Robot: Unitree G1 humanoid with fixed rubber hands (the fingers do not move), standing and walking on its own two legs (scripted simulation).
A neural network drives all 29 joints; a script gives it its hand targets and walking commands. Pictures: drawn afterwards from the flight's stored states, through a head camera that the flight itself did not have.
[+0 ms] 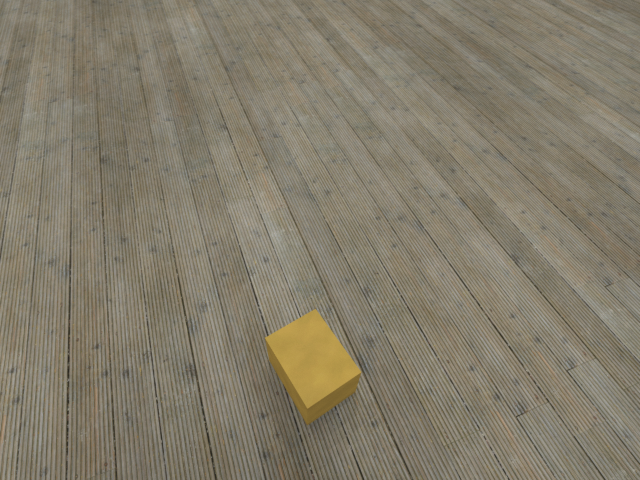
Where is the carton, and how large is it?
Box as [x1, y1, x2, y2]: [265, 309, 360, 424]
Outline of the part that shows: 315,309 265,337 269,360 307,424 354,392 360,374 359,369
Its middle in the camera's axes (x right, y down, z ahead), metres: -0.02 +0.39 +1.16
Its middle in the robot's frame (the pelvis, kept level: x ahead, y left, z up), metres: +0.52 +0.03 -0.68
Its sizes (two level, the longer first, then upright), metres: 0.232 0.176 0.175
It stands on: the floor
